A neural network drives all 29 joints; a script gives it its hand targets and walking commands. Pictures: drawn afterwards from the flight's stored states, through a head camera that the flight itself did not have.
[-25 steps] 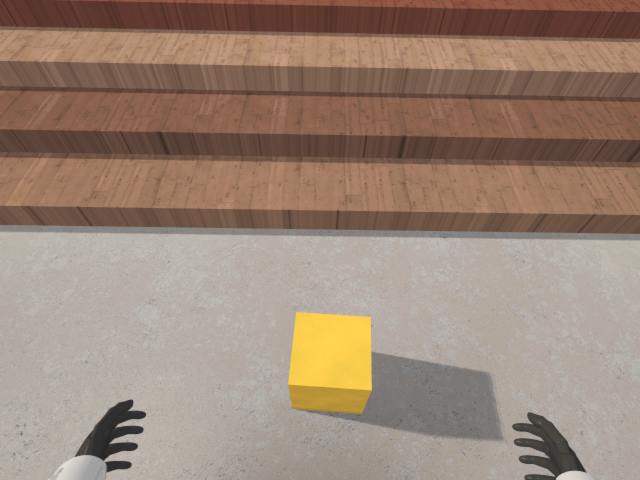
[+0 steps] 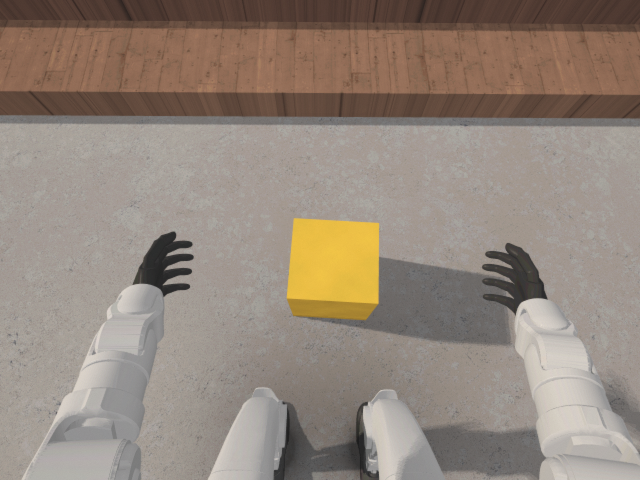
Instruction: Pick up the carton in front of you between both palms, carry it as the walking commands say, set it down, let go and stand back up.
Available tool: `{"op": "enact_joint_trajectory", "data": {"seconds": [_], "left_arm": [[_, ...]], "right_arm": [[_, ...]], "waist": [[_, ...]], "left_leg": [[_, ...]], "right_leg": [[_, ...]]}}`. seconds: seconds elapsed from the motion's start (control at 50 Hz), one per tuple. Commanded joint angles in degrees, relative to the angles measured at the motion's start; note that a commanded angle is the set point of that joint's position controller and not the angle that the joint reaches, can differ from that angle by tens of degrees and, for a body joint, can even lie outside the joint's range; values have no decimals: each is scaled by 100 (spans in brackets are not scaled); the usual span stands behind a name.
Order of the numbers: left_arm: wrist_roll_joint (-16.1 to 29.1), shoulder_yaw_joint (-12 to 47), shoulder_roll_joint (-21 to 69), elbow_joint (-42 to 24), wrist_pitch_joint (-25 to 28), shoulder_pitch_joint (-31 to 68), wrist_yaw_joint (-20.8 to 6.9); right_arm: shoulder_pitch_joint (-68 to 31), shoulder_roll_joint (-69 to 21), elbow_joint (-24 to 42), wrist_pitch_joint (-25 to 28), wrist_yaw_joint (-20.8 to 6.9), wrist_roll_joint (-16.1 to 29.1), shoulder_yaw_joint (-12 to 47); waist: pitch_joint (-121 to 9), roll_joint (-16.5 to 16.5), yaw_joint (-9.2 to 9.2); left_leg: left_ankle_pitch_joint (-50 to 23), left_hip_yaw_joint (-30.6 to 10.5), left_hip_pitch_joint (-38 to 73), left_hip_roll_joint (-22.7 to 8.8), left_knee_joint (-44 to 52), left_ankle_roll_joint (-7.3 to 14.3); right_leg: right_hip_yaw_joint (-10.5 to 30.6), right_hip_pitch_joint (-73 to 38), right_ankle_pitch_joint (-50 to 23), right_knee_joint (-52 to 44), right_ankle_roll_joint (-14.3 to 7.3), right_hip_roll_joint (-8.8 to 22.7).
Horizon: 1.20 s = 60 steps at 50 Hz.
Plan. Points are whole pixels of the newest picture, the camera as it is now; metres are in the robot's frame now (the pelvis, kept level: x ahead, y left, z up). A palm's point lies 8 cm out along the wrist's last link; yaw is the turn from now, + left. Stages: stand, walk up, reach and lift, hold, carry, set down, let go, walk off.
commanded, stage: reach and lift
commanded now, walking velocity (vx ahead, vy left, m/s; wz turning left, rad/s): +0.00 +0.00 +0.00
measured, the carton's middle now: (332, 273) +0.51 -0.02 -0.58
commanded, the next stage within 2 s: none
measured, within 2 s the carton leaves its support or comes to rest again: neither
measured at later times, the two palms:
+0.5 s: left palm (223, 191) +0.52 +0.17 -0.15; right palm (460, 203) +0.51 -0.21 -0.15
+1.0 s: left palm (247, 245) +0.51 +0.17 -0.37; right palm (425, 255) +0.49 -0.21 -0.37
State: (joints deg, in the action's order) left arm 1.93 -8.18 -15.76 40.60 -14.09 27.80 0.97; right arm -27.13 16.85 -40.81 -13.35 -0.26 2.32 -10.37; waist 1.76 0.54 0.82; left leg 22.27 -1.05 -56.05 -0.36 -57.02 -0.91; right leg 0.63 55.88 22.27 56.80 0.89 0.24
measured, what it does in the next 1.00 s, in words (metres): lowers itself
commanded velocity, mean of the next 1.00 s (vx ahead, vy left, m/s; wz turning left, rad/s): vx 0.00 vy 0.00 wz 0.00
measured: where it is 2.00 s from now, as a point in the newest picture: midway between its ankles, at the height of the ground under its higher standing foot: (322, 461)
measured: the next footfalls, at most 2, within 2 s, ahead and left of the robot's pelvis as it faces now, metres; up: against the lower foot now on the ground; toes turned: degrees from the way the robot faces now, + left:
none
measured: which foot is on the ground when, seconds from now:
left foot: down 0.00-1.00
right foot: down 0.00-1.00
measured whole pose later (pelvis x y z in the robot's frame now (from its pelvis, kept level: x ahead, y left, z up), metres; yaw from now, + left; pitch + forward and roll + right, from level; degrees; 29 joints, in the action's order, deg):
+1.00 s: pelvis -0.04 +0.00 -0.21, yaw -1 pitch +53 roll +0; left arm 4.0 -12.0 -18.0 54.5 -6.3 75.0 6.2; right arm -73.7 18.1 -54.6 -5.4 4.9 4.6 -15.6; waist 1.6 0.4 1.5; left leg 31.2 -3.8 -121.6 3.2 -100.2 -3.2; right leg 3.3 121.7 30.7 99.8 2.7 -2.7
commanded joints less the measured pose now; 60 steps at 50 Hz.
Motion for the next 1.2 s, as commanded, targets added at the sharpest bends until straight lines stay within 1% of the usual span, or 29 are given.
{"op": "enact_joint_trajectory", "data": {"seconds": [0.0,0.1,0.16,0.22,0.3,0.34,0.38,0.46,0.5,0.56,0.62,0.66,0.7,0.76,0.8,0.86,0.92,0.96,1.0,1.04,1.06,1.08,1.12,1.18], "left_arm": [[106,-209,-754,-310,52,1696,66],[116,-354,-922,82,-67,3373,138],[84,-452,-976,431,-123,4300,156],[30,-568,-1003,795,-120,5048,151],[-111,-769,-1005,1121,-10,5815,116],[-222,-885,-999,1188,69,6151,89],[-357,-1008,-988,1178,150,6377,69],[-597,-1203,-871,947,330,6371,55],[-687,-1292,-718,863,437,6200,37],[-825,-1443,-452,811,630,5840,4],[-948,-1567,-213,842,800,5474,3],[-1012,-1617,-125,882,878,5292,29],[-1031,-1613,-77,932,937,5186,74],[-893,-1455,-132,913,1003,5241,174],[-681,-1236,-269,847,1016,5397,266],[-231,-796,-554,733,994,5727,417],[175,-410,-789,717,931,6072,532],[395,-223,-928,707,862,6369,582],[557,-112,-1074,683,773,6686,618],[671,-30,-1168,812,668,7005,633],[705,-101,-1263,981,632,7158,635],[742,-18,-1170,1169,605,7176,616],[761,23,-1244,1360,617,7400,587],[757,14,-1337,1737,650,7667,550]], "right_arm": [[-1596,795,302,57,61,72,-259],[-3206,910,-23,-70,162,131,-341],[-4150,935,-304,-131,207,126,-392],[-4918,925,-621,-136,229,68,-481],[-5689,860,-918,-43,237,-102,-694],[-6035,819,-960,27,237,-209,-830],[-6254,787,-933,102,238,-338,-974],[-6199,682,-709,284,235,-570,-1214],[-5995,538,-646,398,209,-659,-1320],[-5643,255,-603,599,155,-799,-1468],[-5303,26,-636,777,127,-937,-1602],[-5126,-30,-698,862,131,-978,-1645],[-5018,-33,-777,929,155,-968,-1647],[-5084,56,-767,1004,225,-855,-1539],[-5270,223,-712,1025,286,-662,-1366],[-5557,548,-676,1009,407,-221,-975],[-5839,814,-732,950,521,197,-597],[-6111,978,-753,883,568,410,-392],[-6466,1130,-741,799,605,587,-217],[-6831,1233,-847,703,629,724,-105],[-6996,1248,-956,661,637,809,5],[-7168,1240,-1153,637,630,789,6],[-7363,1241,-1309,628,613,779,-22],[-7584,1307,-1702,656,595,705,-41]], "waist": [[-3591,-47,69],[-4294,-4,76],[-4554,15,80],[-4802,4,95],[-5122,-17,122],[-5303,-21,125],[-5635,-11,125],[-6607,30,129],[-6703,62,135],[-6446,67,132],[-6136,63,132],[-5996,74,127],[-5857,75,122],[-5938,50,112],[-6277,53,113],[-6938,102,143],[-7283,174,162],[-7380,226,167],[-7414,212,150],[-7241,207,132],[-7005,114,96],[-6624,105,76],[-6385,56,115],[-5806,46,141]], "left_leg": [[-2188,72,1312,285,243,-186],[-1043,219,801,322,286,-174],[-552,283,493,335,283,-174],[-373,325,203,355,225,-180],[-482,340,-105,401,123,-177],[-637,343,-179,425,59,-177],[-948,346,-115,448,-4,-185],[-2215,331,293,509,-175,-155],[-2773,307,261,524,-287,-142],[-3353,249,-227,513,-507,-144],[-3577,194,-945,477,-859,-156],[-3426,184,-1426,469,-1176,-177],[-3139,185,-1927,469,-1539,-211],[-2946,192,-2447,475,-2149,-249],[-2963,201,-2518,485,-2610,-258],[-2974,255,-2383,487,-3312,-273],[-2784,324,-2347,474,-3910,-292],[-2460,362,-2269,459,-4226,-291],[-1988,427,-2365,434,-4446,-284],[-1517,434,-2459,400,-4621,-268],[-1023,446,-2603,366,-4672,-246],[-812,459,-3048,332,-4734,-253],[-652,430,-3225,311,-4922,-225],[-343,405,-3474,284,-5187,-224]], "right_leg": [[-141,-1001,-2199,-310,176,-293],[-215,-666,-1216,-340,197,-280],[-280,-400,-690,-314,192,-281],[-326,-176,-476,-252,192,-295],[-342,23,-583,-147,215,-324],[-349,58,-750,-85,233,-349],[-361,-22,-1077,-23,243,-383],[-365,-373,-2427,150,226,-460],[-324,-267,-3043,256,197,-469],[-231,129,-3691,481,180,-456],[-161,737,-3949,839,195,-425],[-153,1248,-3773,1165,219,-419],[-160,1775,-3450,1533,248,-419],[-183,2279,-3201,2147,274,-430],[-220,2436,-3152,2591,282,-440],[-303,2580,-3074,3260,297,-422],[-373,2786,-2858,3817,310,-387],[-453,3047,-2414,4105,313,-374],[-509,3107,-1963,4330,305,-355],[-562,3315,-1434,4521,289,-327],[-557,3527,-844,4490,277,-304],[-524,3459,-805,4641,269,-267],[-527,3476,-750,4911,271,-236],[-488,3767,-414,5146,245,-179]]}}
